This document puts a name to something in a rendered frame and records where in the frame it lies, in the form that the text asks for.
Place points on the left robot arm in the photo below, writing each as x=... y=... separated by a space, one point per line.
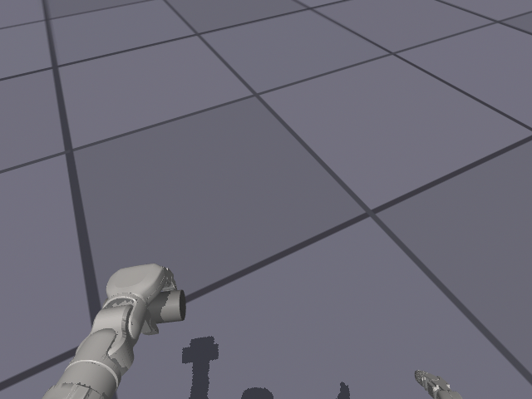
x=106 y=354

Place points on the can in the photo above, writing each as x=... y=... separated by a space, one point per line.
x=167 y=307

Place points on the right robot hand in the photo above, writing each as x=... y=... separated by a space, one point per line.
x=437 y=387

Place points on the left robot hand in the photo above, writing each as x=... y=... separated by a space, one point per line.
x=145 y=281

